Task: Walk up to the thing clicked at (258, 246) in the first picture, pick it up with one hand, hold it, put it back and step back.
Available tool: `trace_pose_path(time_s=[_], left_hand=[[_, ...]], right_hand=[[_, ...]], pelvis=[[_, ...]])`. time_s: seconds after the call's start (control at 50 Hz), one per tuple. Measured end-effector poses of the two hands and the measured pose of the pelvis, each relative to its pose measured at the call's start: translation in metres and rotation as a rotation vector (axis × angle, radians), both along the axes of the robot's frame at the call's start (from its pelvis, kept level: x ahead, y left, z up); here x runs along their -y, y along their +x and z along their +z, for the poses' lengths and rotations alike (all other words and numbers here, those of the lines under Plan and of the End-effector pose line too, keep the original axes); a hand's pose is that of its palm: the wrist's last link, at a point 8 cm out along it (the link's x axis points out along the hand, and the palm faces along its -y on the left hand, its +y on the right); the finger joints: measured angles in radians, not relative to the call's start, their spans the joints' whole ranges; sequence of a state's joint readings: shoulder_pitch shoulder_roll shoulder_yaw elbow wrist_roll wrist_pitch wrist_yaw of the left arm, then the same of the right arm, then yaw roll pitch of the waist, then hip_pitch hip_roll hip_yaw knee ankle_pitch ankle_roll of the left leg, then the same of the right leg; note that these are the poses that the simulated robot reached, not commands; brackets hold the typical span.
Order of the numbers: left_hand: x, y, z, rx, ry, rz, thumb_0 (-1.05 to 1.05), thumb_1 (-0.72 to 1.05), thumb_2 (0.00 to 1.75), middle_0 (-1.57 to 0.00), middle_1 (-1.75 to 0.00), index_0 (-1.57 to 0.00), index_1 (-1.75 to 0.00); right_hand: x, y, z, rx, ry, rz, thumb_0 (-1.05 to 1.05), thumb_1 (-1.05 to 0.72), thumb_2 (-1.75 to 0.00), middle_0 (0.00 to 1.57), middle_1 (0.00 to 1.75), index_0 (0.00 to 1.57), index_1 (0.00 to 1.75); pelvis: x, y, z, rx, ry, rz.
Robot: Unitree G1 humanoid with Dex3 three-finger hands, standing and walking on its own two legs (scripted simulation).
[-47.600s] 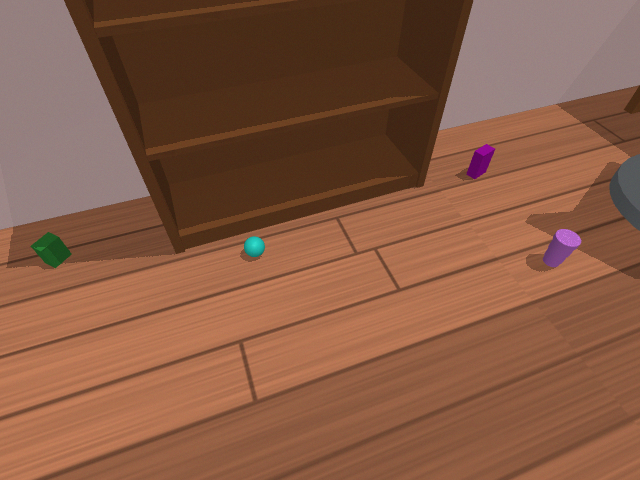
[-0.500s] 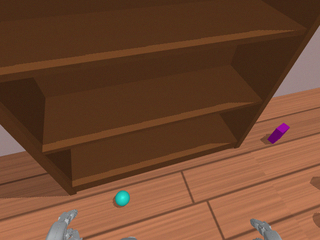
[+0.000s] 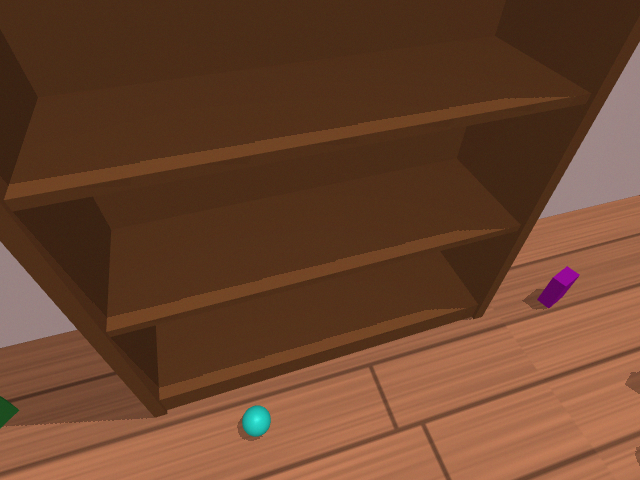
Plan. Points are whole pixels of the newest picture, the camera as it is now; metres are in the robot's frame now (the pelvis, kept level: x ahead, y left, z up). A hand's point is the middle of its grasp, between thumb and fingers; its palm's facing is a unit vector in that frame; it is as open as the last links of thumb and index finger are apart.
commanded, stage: stand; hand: left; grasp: from above
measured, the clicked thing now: (256, 420) +0.44 +0.21 -0.73
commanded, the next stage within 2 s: step back in 1.82 s
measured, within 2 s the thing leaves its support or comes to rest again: neither
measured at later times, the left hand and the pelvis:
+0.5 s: hand out of the picture +0.04 +0.22 -0.16, palm faces +0.02 -0.94 -0.33, open 7.4 cm; pelvis +0.00 -0.02 +0.00, yaw +0 degrees
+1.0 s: hand out of the picture +0.07 +0.20 -0.16, palm faces +0.01 -0.95 -0.30, open 7.4 cm; pelvis +0.01 -0.03 +0.01, yaw -1 degrees
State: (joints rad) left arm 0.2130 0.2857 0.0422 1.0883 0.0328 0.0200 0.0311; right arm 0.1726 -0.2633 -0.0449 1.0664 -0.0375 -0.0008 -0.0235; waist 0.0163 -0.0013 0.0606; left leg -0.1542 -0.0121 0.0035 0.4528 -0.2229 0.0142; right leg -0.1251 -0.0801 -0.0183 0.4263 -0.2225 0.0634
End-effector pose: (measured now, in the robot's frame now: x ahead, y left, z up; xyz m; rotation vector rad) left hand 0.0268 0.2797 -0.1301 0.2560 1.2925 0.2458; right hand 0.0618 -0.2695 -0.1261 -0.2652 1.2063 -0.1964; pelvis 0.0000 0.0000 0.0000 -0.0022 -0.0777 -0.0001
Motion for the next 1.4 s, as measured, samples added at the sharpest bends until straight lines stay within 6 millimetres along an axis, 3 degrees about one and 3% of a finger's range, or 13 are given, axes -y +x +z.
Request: trace_pose_path(time_s=[0.24, 0.48, 1.06, 1.4], left_hand=[[0.007, -0.002, 0.006, -0.002, 0.013, -0.008, 0.00, 0.90, 0.90, -0.20, -0.30, -0.20, -0.30], [0.016, 0.010, 0.007, 0.007, 0.004, -0.016, 0.00, 0.90, 0.90, -0.20, -0.30, -0.20, -0.30], [0.037, 0.043, 0.008, 0.011, -0.023, -0.036, 0.00, 0.90, 0.90, -0.20, -0.30, -0.20, -0.30], [0.022, 0.057, 0.015, 0.047, 0.015, -0.049, 0.00, 0.90, 0.90, -0.20, -0.30, -0.20, -0.30]], right_hand=[[0.022, -0.013, 0.002, -0.031, -0.007, -0.016, 0.00, -0.90, -0.89, 0.20, 0.30, 0.21, 0.30], [0.036, -0.019, 0.003, -0.057, -0.020, -0.017, 0.00, -0.90, -0.89, 0.20, 0.30, 0.21, 0.30], [0.034, 0.003, 0.000, -0.064, 0.012, -0.013, 0.00, -0.90, -0.89, 0.20, 0.30, 0.21, 0.30], [0.053, 0.012, 0.009, -0.035, -0.032, -0.015, 0.00, -0.90, -0.89, 0.20, 0.30, 0.21, 0.30]], pelvis=[[0.012, -0.005, 0.003, 0.006, 0.000, 0.004], [0.020, -0.003, 0.005, 0.001, -0.001, 0.002], [0.030, 0.015, 0.007, -0.024, 0.002, -0.009], [0.032, 0.016, 0.007, -0.024, 0.003, -0.012]])
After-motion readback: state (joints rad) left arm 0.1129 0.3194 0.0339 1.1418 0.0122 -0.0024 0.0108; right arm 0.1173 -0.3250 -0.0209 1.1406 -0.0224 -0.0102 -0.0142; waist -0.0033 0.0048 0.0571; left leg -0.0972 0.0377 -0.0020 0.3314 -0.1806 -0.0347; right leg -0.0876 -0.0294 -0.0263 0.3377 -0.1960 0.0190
